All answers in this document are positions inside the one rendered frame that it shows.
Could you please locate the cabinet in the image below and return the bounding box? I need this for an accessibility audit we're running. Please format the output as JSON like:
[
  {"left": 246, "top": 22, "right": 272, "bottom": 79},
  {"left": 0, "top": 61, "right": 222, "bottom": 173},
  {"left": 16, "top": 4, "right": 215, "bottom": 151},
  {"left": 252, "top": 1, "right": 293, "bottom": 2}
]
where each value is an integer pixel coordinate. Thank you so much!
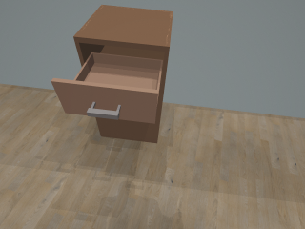
[{"left": 73, "top": 5, "right": 173, "bottom": 143}]

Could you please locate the handle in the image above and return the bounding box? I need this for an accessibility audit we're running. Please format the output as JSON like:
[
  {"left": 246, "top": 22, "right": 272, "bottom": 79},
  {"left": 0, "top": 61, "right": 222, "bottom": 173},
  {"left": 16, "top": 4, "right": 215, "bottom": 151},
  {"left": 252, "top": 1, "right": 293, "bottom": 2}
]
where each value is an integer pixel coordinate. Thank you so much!
[{"left": 87, "top": 101, "right": 121, "bottom": 120}]

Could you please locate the drawer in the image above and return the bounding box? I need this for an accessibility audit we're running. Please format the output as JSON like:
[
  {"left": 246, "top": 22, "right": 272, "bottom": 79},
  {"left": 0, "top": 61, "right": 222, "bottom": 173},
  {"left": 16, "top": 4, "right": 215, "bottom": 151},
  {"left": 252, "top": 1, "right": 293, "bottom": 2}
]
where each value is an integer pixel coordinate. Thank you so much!
[{"left": 51, "top": 52, "right": 163, "bottom": 124}]

